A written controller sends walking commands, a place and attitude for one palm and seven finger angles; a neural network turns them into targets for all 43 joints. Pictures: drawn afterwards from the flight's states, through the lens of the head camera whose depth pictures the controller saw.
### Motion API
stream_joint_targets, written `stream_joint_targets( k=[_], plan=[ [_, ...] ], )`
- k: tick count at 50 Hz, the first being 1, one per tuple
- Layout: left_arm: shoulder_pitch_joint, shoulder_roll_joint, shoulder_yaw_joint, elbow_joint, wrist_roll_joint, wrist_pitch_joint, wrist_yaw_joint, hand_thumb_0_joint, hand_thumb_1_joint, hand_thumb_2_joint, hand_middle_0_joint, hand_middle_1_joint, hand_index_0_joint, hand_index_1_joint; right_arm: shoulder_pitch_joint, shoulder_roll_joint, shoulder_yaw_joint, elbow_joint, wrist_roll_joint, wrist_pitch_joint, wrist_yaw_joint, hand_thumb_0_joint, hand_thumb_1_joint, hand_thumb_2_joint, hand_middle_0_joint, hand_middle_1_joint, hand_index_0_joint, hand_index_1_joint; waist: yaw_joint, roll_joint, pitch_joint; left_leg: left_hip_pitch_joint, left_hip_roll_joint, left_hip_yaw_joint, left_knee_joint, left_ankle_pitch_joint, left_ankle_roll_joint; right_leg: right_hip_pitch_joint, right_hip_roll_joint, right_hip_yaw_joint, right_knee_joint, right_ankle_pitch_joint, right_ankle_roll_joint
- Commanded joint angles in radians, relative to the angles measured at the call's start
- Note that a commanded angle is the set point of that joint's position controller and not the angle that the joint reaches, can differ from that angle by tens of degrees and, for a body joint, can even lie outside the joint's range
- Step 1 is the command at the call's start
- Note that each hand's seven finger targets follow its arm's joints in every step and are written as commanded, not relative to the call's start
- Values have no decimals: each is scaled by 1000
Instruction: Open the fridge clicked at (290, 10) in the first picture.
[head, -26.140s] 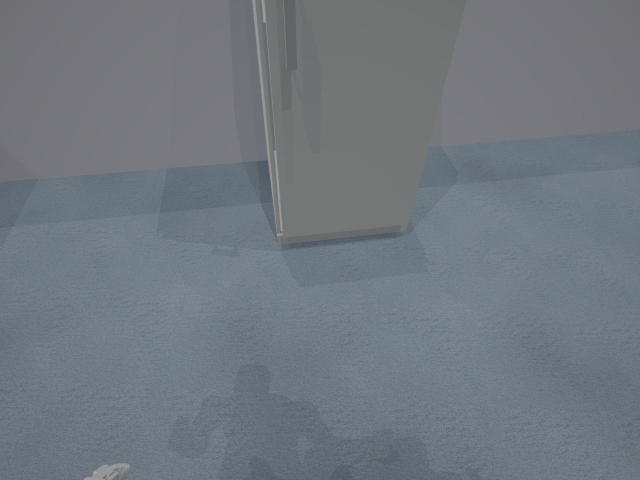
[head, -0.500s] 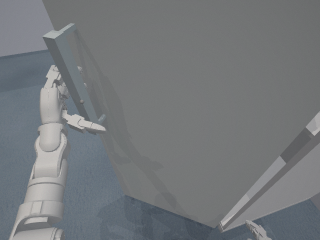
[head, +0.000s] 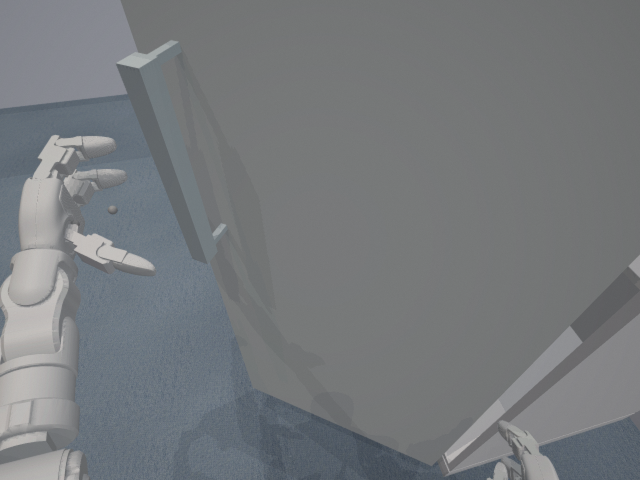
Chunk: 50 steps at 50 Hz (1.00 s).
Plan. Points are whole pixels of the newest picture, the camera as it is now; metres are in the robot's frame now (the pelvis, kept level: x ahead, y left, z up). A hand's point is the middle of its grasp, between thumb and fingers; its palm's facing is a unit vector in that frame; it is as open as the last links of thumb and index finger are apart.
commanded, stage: slip the hand off the handle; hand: left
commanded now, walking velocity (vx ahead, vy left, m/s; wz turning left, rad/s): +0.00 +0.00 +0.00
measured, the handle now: (190, 169) +0.42 +0.20 +0.18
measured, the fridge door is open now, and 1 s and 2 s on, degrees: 53 53 53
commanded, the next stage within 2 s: draw the hand back to the body in 0.84 s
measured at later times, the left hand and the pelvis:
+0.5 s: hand (85, 246) +0.31 +0.28 +0.16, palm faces +0.26 -0.95 -0.14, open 14.7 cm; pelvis +0.00 +0.03 +0.00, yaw -1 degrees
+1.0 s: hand (65, 298) +0.24 +0.26 +0.17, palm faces +0.29 -0.95 -0.14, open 14.7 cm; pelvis -0.01 +0.01 +0.00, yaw +1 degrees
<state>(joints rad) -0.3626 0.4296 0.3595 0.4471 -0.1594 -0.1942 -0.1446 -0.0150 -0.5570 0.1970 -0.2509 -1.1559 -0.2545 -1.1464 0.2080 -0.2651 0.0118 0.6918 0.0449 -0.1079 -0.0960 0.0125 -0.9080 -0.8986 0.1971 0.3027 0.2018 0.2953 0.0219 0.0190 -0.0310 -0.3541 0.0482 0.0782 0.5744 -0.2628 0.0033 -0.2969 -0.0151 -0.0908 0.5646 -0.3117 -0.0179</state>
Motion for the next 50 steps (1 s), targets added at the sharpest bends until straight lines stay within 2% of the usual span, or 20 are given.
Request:
stream_joint_targets(
  k=[1, 4, 7, 11, 13, 16, 20, 23, 25, 26, 31, 33, 36, 38, 40, 44, 47, 48, 49, 50],
  plan=[
    [-433, 289, 91, -209, -20, -83, -10, 0, -550, 200, -250, -1150, -250, -1150, -34, -132, -40, -129, 1, -47, -22, 0, -900, -900, 200, 300, 200, 300, -25, 13, -265, 159, -35, -45, -36, 184, 31, -15, 8, 73, -79, 231, 10],
    [-397, 337, 136, -207, -7, -121, -3, 0, -550, 200, -250, -1150, -250, -1150, -21, -133, -42, -128, -8, -45, -18, 0, -900, -900, 200, 300, 200, 300, -11, 45, -307, 162, -34, -46, -24, 215, 31, -1, 11, 72, -58, 251, 6],
    [-416, 336, 123, -144, -5, -125, -15, 0, -550, 200, -250, -1150, -250, -1150, -15, -137, -37, -123, -6, -46, -18, 0, -900, -900, 200, 300, 200, 300, -25, 55, -248, 134, -29, -55, -28, 154, 28, -53, 15, 66, -62, 173, 4],
    [-265, 250, 77, -210, -29, -99, -39, 0, -550, 200, -250, -1150, -250, -1150, -22, -132, -42, -164, -2, -52, -10, 0, -900, -900, 200, 300, 200, 300, 4, 83, -285, 159, -24, -64, -36, 168, 27, -34, 18, 56, -57, 177, -2],
    [-177, 248, 92, -263, -38, -91, -35, 0, -550, 200, -250, -1150, -250, -1150, -23, -135, -45, -174, -5, -54, -8, 0, -900, -900, 200, 300, 200, 300, 22, 54, -296, 164, -17, -70, -41, 201, 27, -7, 19, 46, -54, 199, -5],
    [-138, 232, 98, -370, -54, -83, -12, 0, -550, 200, -250, -1150, -250, -1150, -39, -130, -43, -187, -5, -67, -4, 0, -900, -900, 200, 300, 200, 300, 24, 27, -266, 170, -10, -82, -55, 198, 23, -25, 24, 36, -55, 186, -1],
    [-30, 230, 132, -517, -50, -84, 40, 0, -550, 200, -250, -1150, -250, -1150, -63, -118, -41, -193, -14, -86, 0, 0, -900, -900, 200, 300, 200, 300, 44, 48, -269, 195, -5, -79, -64, 248, 15, -6, 24, 28, -47, 209, -2],
    [5, 208, 114, -597, -34, -75, 66, 0, -550, 200, -250, -1150, -250, -1150, -83, -112, -34, -187, -17, -96, 1, 0, -900, -900, 200, 300, 200, 300, 43, 81, -240, 199, -1, -77, -70, 243, 9, -10, 22, 27, -49, 196, -4],
    [42, 156, 68, -610, -34, -52, 66, 0, -550, 200, -250, -1150, -250, -1150, -90, -103, -30, -188, -12, -105, 4, 0, -900, -900, 200, 300, 200, 300, 31, 95, -209, 200, -2, -81, -78, 201, 4, -36, 22, 25, -54, 167, -1],
    [39, 139, 49, -612, -36, -41, 64, 0, -550, 200, -250, -1150, -250, -1150, -91, -103, -28, -184, -11, -109, 2, 0, -900, -900, 200, 300, 200, 300, 21, 71, -185, 194, 0, -88, -82, 179, 2, -42, 22, 21, -57, 158, 0],
    [14, 70, -47, -683, -36, 5, 45, 0, -550, 200, -250, -1150, -250, -1150, -112, -94, -15, -185, -3, -130, -12, 0, -900, -900, 200, 300, 200, 300, 2, 88, -142, 197, -4, -108, -104, 56, 3, -68, 20, 25, -69, 93, 0],
    [81, 92, -14, -710, -37, 9, 49, 0, -550, 200, -250, -1150, -250, -1150, -109, -97, -15, -185, -8, -137, -14, 0, -900, -900, 200, 300, 200, 300, 20, 49, -164, 199, -5, -107, -100, 80, 6, -36, 19, 26, -75, 110, -2],
    [125, 77, -21, -744, -39, 11, 52, 0, -550, 200, -250, -1150, -250, -1150, -120, -88, -8, -191, -9, -145, -9, 0, -900, -900, 200, 300, 200, 300, 25, 32, -169, 200, -11, -107, -98, 82, 4, -31, 19, 21, -74, 105, 1],
    [187, 113, 28, -762, -42, 10, 62, 0, -550, 200, -250, -1150, -250, -1150, -123, -89, -9, -189, -14, -147, -8, 0, -900, -900, 200, 300, 200, 300, 41, 15, -174, 190, -12, -96, -90, 108, 8, -8, 16, 25, -82, 123, 1],
    [211, 113, 39, -768, -48, 14, 64, 0, -550, 200, -250, -1150, -250, -1150, -137, -81, -1, -196, -10, -145, -5, 0, -900, -900, 200, 300, 200, 300, 43, 31, -152, 174, -16, -90, -94, 96, 5, -6, 14, 24, -85, 110, 2],
    [174, 106, 22, -789, -47, 21, 69, 0, -550, 200, -250, -1150, -250, -1150, -149, -77, 6, -193, -9, -152, -8, 0, -900, -900, 200, 300, 200, 300, 30, 76, -109, 164, -20, -82, -97, 47, 8, -26, 10, 34, -101, 70, 2],
    [158, 107, 20, -769, -51, 17, 62, 0, -550, 200, -250, -1150, -250, -1150, -143, -78, 7, -186, -11, -161, -14, 0, -900, -900, 200, 300, 200, 300, 22, 65, -102, 161, -25, -85, -94, 17, 12, -37, 9, 39, -109, 40, 4],
    [156, 116, 20, -754, -48, 16, 58, 0, -550, 200, -250, -1150, -250, -1150, -142, -83, 6, -182, -10, -162, -18, 0, -900, -900, 200, 300, 200, 300, 20, 29, -103, 149, -20, -83, -90, 19, 16, -30, 8, 43, -115, 37, 6],
    [175, 87, 54, -641, -182, 136, 10, 0, -550, 200, -250, -1150, -250, -1150, -163, -92, 8, -179, 21, -170, -37, 0, -900, -900, 200, 300, 200, 300, 29, 47, -147, 166, -21, -91, -113, -28, 12, 29, -4, 52, -145, 28, 6],
    [91, 102, 35, -725, -194, 186, -17, 0, -550, 200, -250, -1150, -250, -1150, -181, -91, 16, -189, 31, -178, -52, 0, -900, -900, 200, 300, 200, 300, 29, 59, -148, 186, -25, -94, -120, -28, 16, 44, -7, 51, -157, 26, 10]
  ],
)
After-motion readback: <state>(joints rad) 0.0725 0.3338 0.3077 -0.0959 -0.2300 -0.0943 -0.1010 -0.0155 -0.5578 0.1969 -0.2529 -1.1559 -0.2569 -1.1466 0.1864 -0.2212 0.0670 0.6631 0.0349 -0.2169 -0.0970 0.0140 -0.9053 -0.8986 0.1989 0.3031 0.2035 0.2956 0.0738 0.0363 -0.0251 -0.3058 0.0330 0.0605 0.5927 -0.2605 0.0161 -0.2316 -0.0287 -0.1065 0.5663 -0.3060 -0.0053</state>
